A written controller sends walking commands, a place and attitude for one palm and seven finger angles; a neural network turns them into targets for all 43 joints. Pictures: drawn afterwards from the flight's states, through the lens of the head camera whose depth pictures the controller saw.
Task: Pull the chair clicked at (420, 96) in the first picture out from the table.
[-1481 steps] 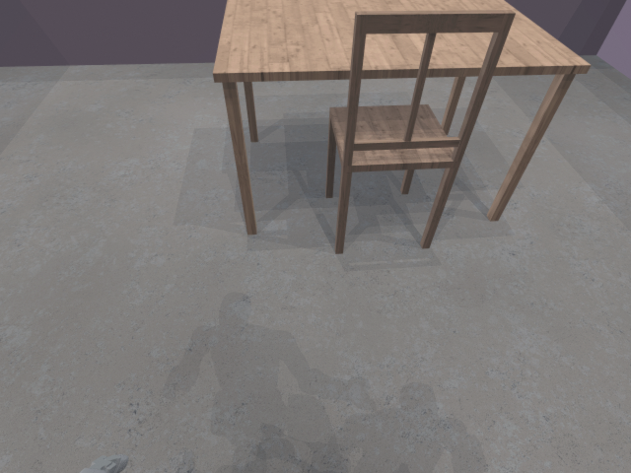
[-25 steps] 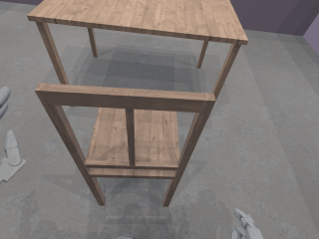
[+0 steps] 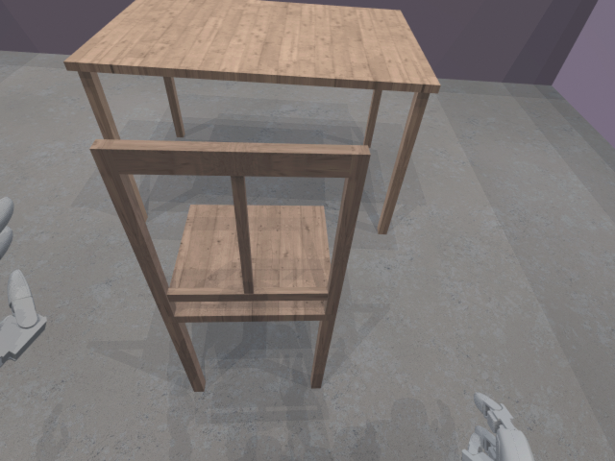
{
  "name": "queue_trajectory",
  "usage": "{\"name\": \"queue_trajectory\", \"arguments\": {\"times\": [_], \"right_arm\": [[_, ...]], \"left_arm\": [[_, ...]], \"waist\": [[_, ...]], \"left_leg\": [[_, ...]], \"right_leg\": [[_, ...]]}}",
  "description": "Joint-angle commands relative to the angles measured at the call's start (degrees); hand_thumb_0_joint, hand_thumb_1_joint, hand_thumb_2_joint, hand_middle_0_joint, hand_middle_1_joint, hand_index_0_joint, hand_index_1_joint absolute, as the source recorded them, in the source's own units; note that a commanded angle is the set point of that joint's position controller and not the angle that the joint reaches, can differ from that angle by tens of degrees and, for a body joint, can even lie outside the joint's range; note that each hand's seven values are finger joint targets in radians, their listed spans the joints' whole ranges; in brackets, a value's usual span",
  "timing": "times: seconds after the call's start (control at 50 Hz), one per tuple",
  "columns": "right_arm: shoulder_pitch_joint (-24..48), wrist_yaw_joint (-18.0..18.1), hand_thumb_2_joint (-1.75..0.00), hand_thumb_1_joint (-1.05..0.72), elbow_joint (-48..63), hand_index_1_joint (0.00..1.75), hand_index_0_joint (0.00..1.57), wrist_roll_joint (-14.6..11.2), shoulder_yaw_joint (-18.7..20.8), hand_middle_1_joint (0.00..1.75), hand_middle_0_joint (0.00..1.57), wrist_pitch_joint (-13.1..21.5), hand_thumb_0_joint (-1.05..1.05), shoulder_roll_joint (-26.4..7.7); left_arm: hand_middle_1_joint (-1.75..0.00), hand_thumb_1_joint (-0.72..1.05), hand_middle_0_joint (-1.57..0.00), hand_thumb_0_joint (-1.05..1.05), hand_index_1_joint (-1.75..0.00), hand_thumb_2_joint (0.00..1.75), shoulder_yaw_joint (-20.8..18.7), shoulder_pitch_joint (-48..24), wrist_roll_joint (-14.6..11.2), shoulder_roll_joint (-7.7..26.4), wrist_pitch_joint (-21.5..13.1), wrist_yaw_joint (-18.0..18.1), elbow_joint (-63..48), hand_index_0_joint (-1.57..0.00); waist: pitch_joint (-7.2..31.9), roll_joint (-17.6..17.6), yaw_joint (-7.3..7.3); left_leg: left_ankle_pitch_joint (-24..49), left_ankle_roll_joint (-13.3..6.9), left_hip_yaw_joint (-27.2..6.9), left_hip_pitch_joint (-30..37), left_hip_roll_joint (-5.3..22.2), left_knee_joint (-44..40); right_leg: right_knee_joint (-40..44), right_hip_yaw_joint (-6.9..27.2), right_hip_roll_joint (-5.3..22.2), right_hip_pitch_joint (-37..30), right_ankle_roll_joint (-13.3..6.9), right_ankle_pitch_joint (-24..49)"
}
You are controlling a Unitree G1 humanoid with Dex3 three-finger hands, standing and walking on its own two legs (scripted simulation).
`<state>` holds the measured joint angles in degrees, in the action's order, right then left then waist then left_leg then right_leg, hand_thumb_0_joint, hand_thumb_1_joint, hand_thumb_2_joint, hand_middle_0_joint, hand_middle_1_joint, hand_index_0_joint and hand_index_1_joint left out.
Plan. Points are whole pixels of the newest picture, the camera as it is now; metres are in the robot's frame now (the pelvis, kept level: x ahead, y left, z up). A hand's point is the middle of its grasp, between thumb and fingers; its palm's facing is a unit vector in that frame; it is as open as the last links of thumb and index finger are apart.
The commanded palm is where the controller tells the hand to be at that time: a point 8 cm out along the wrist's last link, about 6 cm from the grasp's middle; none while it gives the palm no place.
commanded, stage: stop stepping back and stand still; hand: left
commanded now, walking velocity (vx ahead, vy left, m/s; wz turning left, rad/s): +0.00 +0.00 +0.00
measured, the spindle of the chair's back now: (244, 241) +0.51 +0.14 -0.06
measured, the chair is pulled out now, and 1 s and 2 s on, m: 0.59 0.59 0.59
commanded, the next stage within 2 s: let the arm hang, fingers relaxed in 0.82 s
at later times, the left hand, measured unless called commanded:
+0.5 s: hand out of the picture +0.11 +0.27 +0.18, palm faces +0.43 -0.76 -0.48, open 7.4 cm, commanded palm +0.04 +0.31 +0.18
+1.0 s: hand (8, 430) +0.13 +0.28 +0.10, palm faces +0.28 -0.79 -0.54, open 7.4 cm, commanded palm none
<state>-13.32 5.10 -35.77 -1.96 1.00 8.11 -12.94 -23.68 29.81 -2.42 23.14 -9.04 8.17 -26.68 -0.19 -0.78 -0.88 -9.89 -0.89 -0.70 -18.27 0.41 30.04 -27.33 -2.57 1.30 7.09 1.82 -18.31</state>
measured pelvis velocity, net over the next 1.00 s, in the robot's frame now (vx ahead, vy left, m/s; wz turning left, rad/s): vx -0.07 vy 0.02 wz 0.08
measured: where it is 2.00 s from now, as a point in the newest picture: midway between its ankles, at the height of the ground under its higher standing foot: outside the picture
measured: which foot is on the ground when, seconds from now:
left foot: down 0.00-0.48, up 0.50-0.62, down 0.64-1.00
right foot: down 0.00-1.00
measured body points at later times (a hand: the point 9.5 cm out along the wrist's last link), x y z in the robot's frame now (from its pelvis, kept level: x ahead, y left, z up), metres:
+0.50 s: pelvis -0.08 +0.00 +0.00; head -0.08 +0.01 +0.45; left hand +0.08 +0.30 +0.21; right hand +0.08 -0.21 -0.08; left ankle +0.05 +0.11 -0.72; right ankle -0.04 -0.13 -0.73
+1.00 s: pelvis -0.07 +0.02 +0.00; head -0.06 +0.00 +0.45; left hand +0.11 +0.32 +0.13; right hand +0.08 -0.21 -0.11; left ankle -0.06 +0.12 -0.73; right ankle -0.07 -0.11 -0.73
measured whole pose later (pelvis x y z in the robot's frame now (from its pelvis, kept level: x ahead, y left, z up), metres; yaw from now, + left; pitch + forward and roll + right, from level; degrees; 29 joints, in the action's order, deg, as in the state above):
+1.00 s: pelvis -0.07 +0.02 +0.00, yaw +5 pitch +2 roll -1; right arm -12.3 0.4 -43.6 -0.1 1.3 8.8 -13.2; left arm -14.7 24.6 1.8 23.8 -8.5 3.3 -12.6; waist 1.6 3.5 -0.2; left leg -14.6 -1.7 -2.8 -19.2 -2.2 31.9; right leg -29.3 -2.1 0.2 15.6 0.2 -15.6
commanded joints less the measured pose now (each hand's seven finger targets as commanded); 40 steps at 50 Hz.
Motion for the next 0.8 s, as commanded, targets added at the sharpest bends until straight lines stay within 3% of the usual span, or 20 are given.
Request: {"name": "queue_trajectory", "arguments": {"times": [0.0,0.06,0.14,0.18,0.22,0.3,0.34,0.4,0.44,0.46,0.5,0.54,0.58,0.6,0.62,0.64,0.66,0.68,0.7,0.78], "right_arm": [[5.51,-0.09,-0.90,-0.90,8.65,0.30,0.20,0.15,1.74,0.30,0.20,3.22,0.00,-5.82],[4.91,0.21,-0.90,-0.90,8.44,0.30,0.20,0.37,2.08,0.30,0.20,1.83,0.00,-5.63],[5.02,0.89,-0.90,-0.90,7.63,0.30,0.20,0.86,1.51,0.30,0.20,1.66,0.00,-5.22],[5.17,1.31,-0.90,-0.90,7.29,0.30,0.20,0.92,1.16,0.30,0.20,2.11,0.00,-5.37],[5.66,1.55,-0.90,-0.90,7.46,0.30,0.20,0.96,0.99,0.30,0.20,2.73,0.00,-5.40],[6.51,1.69,-0.90,-0.90,8.27,0.30,0.20,0.64,0.71,0.30,0.20,4.07,0.00,-5.25],[5.80,1.37,-0.90,-0.90,8.15,0.30,0.20,0.91,0.94,0.30,0.20,4.57,0.00,-4.71],[4.90,0.75,-0.90,-0.90,7.65,0.30,0.20,1.33,1.32,0.30,0.20,4.01,0.00,-3.88],[3.12,0.49,-0.90,-0.90,6.34,0.30,0.20,1.48,2.12,0.30,0.20,2.86,0.00,-3.92],[1.82,0.48,-0.90,-0.90,4.97,0.30,0.20,1.44,2.70,0.30,0.20,2.17,0.00,-4.39],[2.73,-0.14,-0.90,-0.90,5.15,0.30,0.20,1.42,2.75,0.30,0.20,0.11,0.00,-4.33],[4.47,0.22,-0.90,-0.90,5.59,0.30,0.20,1.32,0.74,0.30,0.20,0.32,0.00,-3.52],[5.79,1.17,-0.90,-0.90,5.85,0.30,0.20,0.75,0.62,0.30,0.20,1.37,0.00,-5.00],[5.17,1.45,-0.90,-0.90,6.27,0.30,0.20,0.81,1.21,0.30,0.20,2.55,0.00,-6.60],[4.36,1.32,-0.90,-0.90,6.98,0.30,0.20,0.85,1.28,0.30,0.20,3.53,0.00,-6.20],[4.24,1.04,-0.90,-0.90,6.89,0.30,0.20,0.98,1.44,0.30,0.20,4.12,0.00,-4.87],[4.56,0.51,-0.90,-0.90,5.77,0.30,0.20,0.64,1.37,0.30,0.20,4.65,0.00,-4.09],[6.30,0.22,-0.90,-0.90,6.85,0.30,0.20,1.12,1.16,0.30,0.20,5.04,0.00,-3.66],[6.74,-0.06,-0.90,-0.90,7.31,0.30,0.20,1.25,1.10,0.30,0.20,5.54,0.00,-3.75],[5.92,-0.94,-0.90,-0.90,7.51,0.30,0.20,0.84,0.88,0.30,0.20,6.33,0.00,-4.72]], "left_arm": [[-0.30,0.90,-0.20,0.00,-0.30,0.90,-5.27,0.84,-0.04,9.32,-5.08,1.39,-14.44,-0.20],[-0.30,0.90,-0.20,0.00,-0.30,0.90,-7.76,5.44,-0.70,11.08,-4.56,1.62,-10.76,-0.20],[-0.30,0.90,-0.20,0.00,-0.30,0.90,-6.65,-0.50,-0.96,10.49,-4.54,1.95,-10.22,-0.20],[-0.30,0.90,-0.20,0.00,-0.30,0.90,-5.88,-3.40,-0.90,10.47,-4.45,2.12,-10.25,-0.20],[-0.30,0.90,-0.20,0.00,-0.30,0.90,-5.09,-4.98,-0.46,10.02,-4.24,2.04,-9.62,-0.20],[-0.30,0.90,-0.20,0.00,-0.30,0.90,-4.56,-6.53,0.72,9.89,-4.47,2.11,-13.05,-0.20],[-0.30,0.90,-0.20,0.00,-0.30,0.90,-5.84,-5.23,0.98,11.22,-4.89,1.98,-14.67,-0.20],[-0.30,0.90,-0.20,0.00,-0.30,0.90,-7.62,0.21,0.72,13.07,-5.13,1.71,-16.10,-0.20],[-0.30,0.90,-0.20,0.00,-0.30,0.90,-8.92,3.63,0.24,13.89,-5.32,1.45,-15.44,-0.20],[-0.30,0.90,-0.20,0.00,-0.30,0.90,-9.13,6.10,-0.57,12.98,-4.86,1.47,-13.37,-0.20],[-0.30,0.90,-0.20,0.00,-0.30,0.90,-8.09,1.62,-0.40,11.75,-3.86,1.06,-14.30,-0.20],[-0.30,0.90,-0.20,0.00,-0.30,0.90,-7.47,-4.61,-0.76,10.77,-3.95,1.96,-8.20,-0.20],[-0.30,0.90,-0.20,0.00,-0.30,0.90,-5.43,-10.94,0.09,9.77,-4.10,2.04,-6.34,-0.20],[-0.30,0.90,-0.20,0.00,-0.30,0.90,-4.84,-11.29,0.34,8.99,-5.07,2.14,-6.93,-0.20],[-0.30,0.90,-0.20,0.00,-0.30,0.90,-5.59,-11.20,0.82,9.65,-5.87,2.41,-7.43,-0.20],[-0.30,0.90,-0.20,0.00,-0.30,0.90,-5.90,-11.15,1.59,10.43,-6.23,2.34,-8.76,-0.20],[-0.30,0.90,-0.20,0.00,-0.30,0.90,-6.82,-8.15,1.34,11.79,-6.31,2.00,-7.64,-0.20],[-0.30,0.90,-0.20,0.00,-0.30,0.90,-5.59,-10.05,1.27,10.54,-6.35,1.70,-12.15,-0.20],[-0.30,0.90,-0.20,0.00,-0.30,0.90,-6.11,-9.96,1.76,11.45,-6.39,1.77,-15.59,-0.20],[-0.30,0.90,-0.20,0.00,-0.30,0.90,-7.27,-0.09,1.26,12.81,-7.25,2.20,-21.65,-0.20]], "waist": [[0.65,5.69,0.04],[0.83,2.64,-0.17],[0.41,0.37,-0.97],[-0.03,0.84,-1.05],[-1.65,3.02,-0.68],[-1.65,14.64,0.62],[-0.04,15.01,1.22],[4.24,9.12,1.36],[5.30,-3.12,0.54],[5.72,-7.72,0.17],[3.24,-9.98,-1.07],[-2.09,-8.55,-1.98],[-7.51,1.41,-2.21],[-8.50,12.78,-1.49],[-7.46,17.68,-0.49],[-4.33,13.85,0.68],[-0.57,14.82,0.56],[-1.39,16.86,0.14],[-1.79,16.30,0.47],[4.59,4.47,0.84]], "left_leg": [[-17.94,-1.04,-6.88,-1.31,3.92,-8.58],[-17.44,0.24,-4.76,2.25,2.36,-3.42],[-13.84,0.49,-4.61,6.49,2.05,1.52],[-15.45,0.05,-6.40,5.70,2.97,-1.39],[-20.00,-0.48,-8.51,2.42,3.99,-6.65],[-35.29,-1.56,-14.27,-9.89,7.22,-22.75],[-33.09,-1.34,-12.98,-10.68,6.42,-22.22],[-25.99,-0.29,-6.41,-5.92,2.41,-13.21],[-16.67,1.56,-0.01,5.76,-2.29,8.06],[-13.04,2.13,-0.20,10.86,-3.64,20.32],[-10.06,1.65,-0.76,9.92,-2.46,32.67],[-16.11,0.05,-3.68,8.44,2.10,19.77],[-17.64,-0.14,-5.09,3.05,2.89,-3.46],[-21.50,-1.55,-14.31,-2.18,7.30,-15.64],[-18.43,-4.32,-22.57,-4.65,13.67,-19.19],[-10.71,-6.71,-19.09,-4.74,13.70,-17.38],[-20.28,-6.29,-18.03,-6.48,13.47,-19.50],[-24.54,-6.30,-20.73,-9.82,12.71,-20.70],[-23.82,-6.46,-19.16,-10.73,12.49,-20.07],[-12.94,-3.13,-9.69,-5.24,5.48,-8.57]], "right_leg": [[9.48,2.29,2.51,2.49,-2.90,-1.42],[12.80,4.20,4.64,9.98,-4.74,-9.94],[12.53,5.80,6.48,16.95,-5.62,-10.65],[10.81,4.71,5.25,16.34,-4.83,-11.23],[9.09,3.32,3.02,14.40,-3.67,-12.97],[-1.89,-1.23,-2.61,0.25,-2.12,-9.28],[-1.70,-1.51,-2.71,-3.62,-2.40,-6.85],[4.51,-0.13,-0.49,-3.63,-3.25,-7.36],[13.46,7.28,6.75,12.14,-6.98,-13.48],[17.22,12.91,11.46,21.66,-10.45,-16.94],[15.15,13.99,16.23,30.33,-13.12,-13.94],[12.01,8.56,13.83,32.37,-8.17,-18.50],[1.99,6.72,6.83,25.96,-4.47,-16.94],[-7.78,4.81,1.51,19.85,-2.60,-11.81],[-16.43,3.25,-0.28,17.36,-1.11,-8.36],[-20.57,4.12,-0.22,14.93,-0.98,-8.18],[-22.04,4.16,0.37,11.45,-0.65,-8.73],[-19.63,5.02,0.70,8.06,-0.65,-6.92],[-14.15,5.17,1.58,4.77,-0.70,-4.54],[5.65,5.71,2.77,-5.73,-1.76,6.78]]}}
